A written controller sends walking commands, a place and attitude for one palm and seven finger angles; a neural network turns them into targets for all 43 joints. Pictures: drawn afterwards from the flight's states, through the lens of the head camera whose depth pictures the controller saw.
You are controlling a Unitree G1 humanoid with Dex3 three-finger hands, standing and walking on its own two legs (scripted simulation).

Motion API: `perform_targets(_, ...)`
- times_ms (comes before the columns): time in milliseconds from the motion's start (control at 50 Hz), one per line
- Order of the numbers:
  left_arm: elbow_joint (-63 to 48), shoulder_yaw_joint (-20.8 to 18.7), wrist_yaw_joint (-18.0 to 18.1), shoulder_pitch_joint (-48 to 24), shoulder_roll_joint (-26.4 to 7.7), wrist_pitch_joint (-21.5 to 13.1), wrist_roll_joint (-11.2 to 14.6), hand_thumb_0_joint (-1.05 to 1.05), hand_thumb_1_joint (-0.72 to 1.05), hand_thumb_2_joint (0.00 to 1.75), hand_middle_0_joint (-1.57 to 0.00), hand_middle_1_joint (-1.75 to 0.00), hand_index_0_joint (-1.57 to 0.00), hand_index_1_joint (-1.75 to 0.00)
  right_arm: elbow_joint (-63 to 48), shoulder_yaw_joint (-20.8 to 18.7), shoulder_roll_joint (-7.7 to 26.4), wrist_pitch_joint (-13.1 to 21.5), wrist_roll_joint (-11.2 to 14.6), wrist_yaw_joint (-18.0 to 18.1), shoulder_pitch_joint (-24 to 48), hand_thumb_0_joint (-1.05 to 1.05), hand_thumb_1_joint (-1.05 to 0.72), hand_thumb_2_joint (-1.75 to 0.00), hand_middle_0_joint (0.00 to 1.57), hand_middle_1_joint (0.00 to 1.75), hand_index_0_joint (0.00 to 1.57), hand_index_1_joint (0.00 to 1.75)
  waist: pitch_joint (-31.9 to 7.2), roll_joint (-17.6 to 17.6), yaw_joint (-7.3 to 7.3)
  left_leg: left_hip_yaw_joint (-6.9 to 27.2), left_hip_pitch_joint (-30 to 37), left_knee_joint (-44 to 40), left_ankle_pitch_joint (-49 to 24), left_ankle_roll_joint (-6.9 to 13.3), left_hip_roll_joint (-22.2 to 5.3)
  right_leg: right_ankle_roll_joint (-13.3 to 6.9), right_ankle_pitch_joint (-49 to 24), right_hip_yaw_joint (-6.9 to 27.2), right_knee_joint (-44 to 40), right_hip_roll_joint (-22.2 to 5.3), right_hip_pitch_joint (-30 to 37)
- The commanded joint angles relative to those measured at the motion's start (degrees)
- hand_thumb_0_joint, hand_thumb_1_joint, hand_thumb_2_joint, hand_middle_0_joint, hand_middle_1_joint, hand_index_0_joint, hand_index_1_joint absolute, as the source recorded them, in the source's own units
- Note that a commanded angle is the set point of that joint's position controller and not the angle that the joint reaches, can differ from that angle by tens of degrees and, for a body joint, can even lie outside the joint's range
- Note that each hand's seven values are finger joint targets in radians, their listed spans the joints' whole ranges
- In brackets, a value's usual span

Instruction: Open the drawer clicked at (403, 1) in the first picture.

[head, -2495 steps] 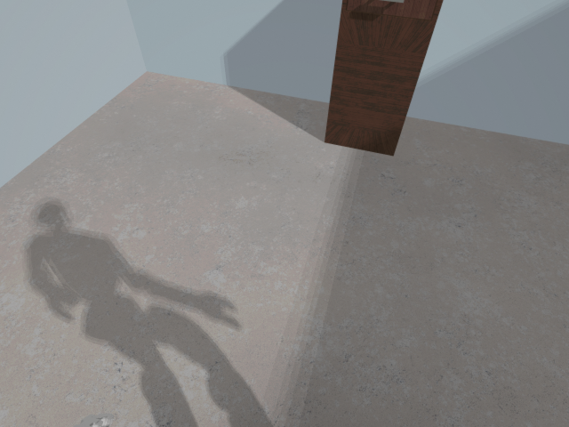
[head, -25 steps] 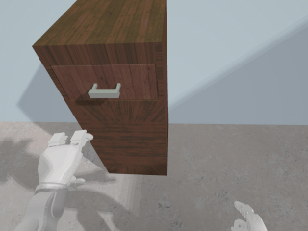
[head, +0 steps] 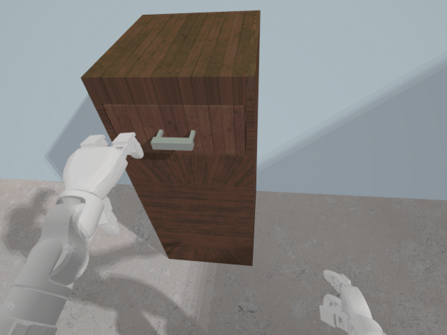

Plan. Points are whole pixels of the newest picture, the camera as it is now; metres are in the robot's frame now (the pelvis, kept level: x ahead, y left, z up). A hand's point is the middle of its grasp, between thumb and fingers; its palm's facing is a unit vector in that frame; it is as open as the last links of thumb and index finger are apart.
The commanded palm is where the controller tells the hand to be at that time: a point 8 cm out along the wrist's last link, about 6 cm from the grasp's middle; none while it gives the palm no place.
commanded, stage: raise the hand with hooked fingers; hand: left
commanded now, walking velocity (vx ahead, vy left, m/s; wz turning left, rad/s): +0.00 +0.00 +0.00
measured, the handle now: (174, 138) +0.55 +0.23 +0.03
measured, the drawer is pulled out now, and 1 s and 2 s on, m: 0.00 0.00 0.00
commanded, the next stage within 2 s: move the hooked fingers above the handle in 0.44 s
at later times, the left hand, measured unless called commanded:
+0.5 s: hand (112, 184) +0.30 +0.24 +0.14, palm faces +0.12 -0.06 -0.99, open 13.8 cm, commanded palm +0.27 +0.24 +0.20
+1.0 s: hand (134, 168) +0.36 +0.23 +0.12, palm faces +0.03 -0.04 -1.00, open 13.8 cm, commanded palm +0.34 +0.23 +0.18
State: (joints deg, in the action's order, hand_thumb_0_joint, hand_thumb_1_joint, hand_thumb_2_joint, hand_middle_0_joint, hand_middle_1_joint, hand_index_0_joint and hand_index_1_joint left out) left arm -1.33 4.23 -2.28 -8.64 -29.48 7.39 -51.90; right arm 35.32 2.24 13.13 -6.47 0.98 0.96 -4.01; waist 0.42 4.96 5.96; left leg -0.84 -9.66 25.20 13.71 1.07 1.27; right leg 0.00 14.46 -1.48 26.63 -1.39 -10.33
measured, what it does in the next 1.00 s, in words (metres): stands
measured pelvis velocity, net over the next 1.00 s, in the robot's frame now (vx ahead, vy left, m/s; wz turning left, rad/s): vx -0.01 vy -0.01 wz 0.00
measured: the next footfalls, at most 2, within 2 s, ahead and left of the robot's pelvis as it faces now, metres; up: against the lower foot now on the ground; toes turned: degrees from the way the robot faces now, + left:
none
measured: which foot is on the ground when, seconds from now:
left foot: down 0.00-1.00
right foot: down 0.00-1.00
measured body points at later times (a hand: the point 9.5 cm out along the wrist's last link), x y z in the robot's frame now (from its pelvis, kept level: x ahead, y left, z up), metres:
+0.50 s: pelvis -0.01 +0.00 +0.00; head +0.00 -0.05 +0.45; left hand +0.29 +0.24 +0.19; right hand +0.18 -0.22 -0.11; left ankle +0.00 +0.11 -0.74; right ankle +0.00 -0.12 -0.74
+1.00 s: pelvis -0.01 -0.01 +0.00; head +0.01 -0.04 +0.45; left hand +0.35 +0.23 +0.18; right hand +0.16 -0.24 -0.12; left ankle +0.00 +0.11 -0.74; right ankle +0.00 -0.12 -0.74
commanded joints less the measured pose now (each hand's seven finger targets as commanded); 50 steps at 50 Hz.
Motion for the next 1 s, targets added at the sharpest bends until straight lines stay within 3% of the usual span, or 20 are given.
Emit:
perform_targets(0,-11.43,-9.45,0.67,-22.61,-14.07,-2.00,0.34,0.00,-0.50,0.30,-0.30,-1.20,-0.30,-1.20,-7.97,-2.45,6.68,2.85,-0.12,0.00,7.16,0.00,-0.90,-0.90,0.20,0.30,0.20,0.30,-13.76,-0.47,-1.12,0.80,3.17,-3.71,-16.54,-0.33,0.01,-2.37,-12.60,0.26,-3.31,1.80,5.53)
perform_targets(100,-6.37,-8.84,-1.83,-16.01,-11.79,-2.09,2.27,0.00,-0.50,0.30,-0.30,-1.20,-0.30,-1.20,-8.36,-2.82,7.43,2.58,0.27,-0.77,5.97,0.00,-0.90,-0.90,0.20,0.30,0.20,0.30,-11.54,-4.74,-0.49,0.36,1.27,-4.39,-16.23,-0.23,-0.10,-2.10,-12.99,-0.20,-3.80,1.71,5.70)
perform_targets(140,-8.70,-9.77,-2.06,-15.62,-12.90,-2.88,2.53,0.00,-0.50,0.30,-0.30,-1.20,-0.30,-1.20,-8.82,-3.07,7.79,2.48,0.21,-0.94,5.92,0.00,-0.90,-0.90,0.20,0.30,0.20,0.30,-12.75,-5.14,-0.25,0.07,1.18,-4.34,-16.36,-0.01,0.03,-1.97,-13.64,-0.01,-3.80,1.69,6.20)
perform_targets(300,-14.53,-13.90,2.66,-19.59,-16.40,-7.06,2.29,0.00,-0.50,0.30,-0.30,-1.20,-0.30,-1.20,-8.19,-3.60,7.45,4.01,-0.18,-0.94,5.32,0.00,-0.90,-0.90,0.20,0.30,0.20,0.30,-16.22,-0.76,0.30,0.60,2.41,-4.12,-15.22,-0.09,0.26,-2.14,-10.85,0.55,-3.90,1.60,6.03)
perform_targets(360,-10.49,-12.62,4.12,-18.48,-14.50,-5.87,2.13,0.00,-0.50,0.30,-0.30,-1.20,-0.30,-1.20,-7.18,-3.75,7.50,3.76,0.31,-0.83,5.36,0.00,-0.90,-0.90,0.20,0.30,0.20,0.30,-13.26,-1.58,-0.01,0.32,1.18,-4.77,-13.99,-0.37,0.16,-2.11,-9.47,0.05,-4.21,1.78,4.44)
perform_targets(500,-9.18,-8.57,2.11,-18.22,-12.24,-3.18,1.84,0.00,-0.50,0.30,-0.30,-1.20,-0.30,-1.20,-7.43,-3.28,7.46,3.57,0.64,-0.31,7.00,0.00,-0.90,-0.90,0.20,0.30,0.20,0.30,-13.59,-3.74,-0.77,-0.41,1.24,-4.77,-11.60,0.17,0.47,-1.63,-8.34,0.69,-4.91,1.36,5.07)
perform_targets(600,-3.50,-9.53,0.85,-22.99,-14.62,-4.20,1.34,0.00,-0.50,0.30,-0.30,-1.20,-0.30,-1.20,-6.49,-2.85,7.79,3.35,0.65,0.80,6.02,0.00,-0.90,-0.90,0.20,0.30,0.20,0.30,-10.56,-5.32,-1.82,-0.55,-0.55,-4.96,-7.66,0.30,0.49,-1.35,-4.39,0.69,-6.10,1.31,3.06)
perform_targets(740,-0.39,-6.56,2.18,-32.28,-12.65,-8.10,0.74,0.00,-0.50,0.30,-0.30,-1.20,-0.30,-1.20,-6.04,-3.51,7.34,4.01,0.57,1.50,3.61,0.00,-0.90,-0.90,0.20,0.30,0.20,0.30,-14.60,-2.19,-2.67,-0.12,1.52,-3.61,-9.48,0.27,0.69,-1.71,-6.20,0.50,-4.99,1.41,1.45)
perform_targets(820,6.59,-8.71,3.29,-33.51,-14.79,-7.70,0.04,0.00,-0.50,0.30,-0.30,-1.20,-0.30,-1.20,-4.87,-3.73,7.91,3.53,0.73,1.60,1.98,0.00,-0.90,-0.90,0.20,0.30,0.20,0.30,-14.15,-3.78,-2.56,-0.49,-0.66,-3.40,-10.15,0.19,0.58,-1.81,-7.46,0.48,-4.61,1.32,1.96)
perform_targets(880,7.91,-8.84,3.53,-34.57,-15.12,-7.38,-0.27,0.00,-0.50,0.30,-0.30,-1.20,-0.30,-1.20,-5.32,-3.96,8.15,3.02,0.80,1.40,1.67,0.00,-0.90,-0.90,0.20,0.30,0.20,0.30,-16.60,-3.89,-2.30,-0.48,-0.83,-2.89,-12.24,0.20,0.65,-1.94,-9.81,0.57,-3.69,1.48,3.29)
perform_targets(940,6.43,-6.69,3.46,-35.71,-13.10,-7.71,-0.26,0.00,-0.50,0.30,-0.30,-1.20,-0.30,-1.20,-5.97,-4.40,8.10,2.84,0.77,1.12,0.79,0.00,-0.90,-0.90,0.20,0.30,0.20,0.30,-18.57,-3.31,-2.43,-0.67,0.16,-2.10,-14.86,0.48,0.55,-2.00,-12.97,0.53,-2.56,1.40,3.14)
perform_targets(980,9.37,-7.78,3.31,-34.10,-13.82,-7.41,-0.29,0.00,-0.50,0.30,-0.30,-1.20,-0.30,-1.20,-5.82,-4.53,8.43,2.44,0.81,1.12,0.11,0.00,-0.90,-0.90,0.20,0.30,0.20,0.30,-17.92,-4.38,-2.49,-0.66,-1.15,-1.97,-14.72,0.43,0.58,-1.99,-13.05,0.48,-2.45,1.63,3.32)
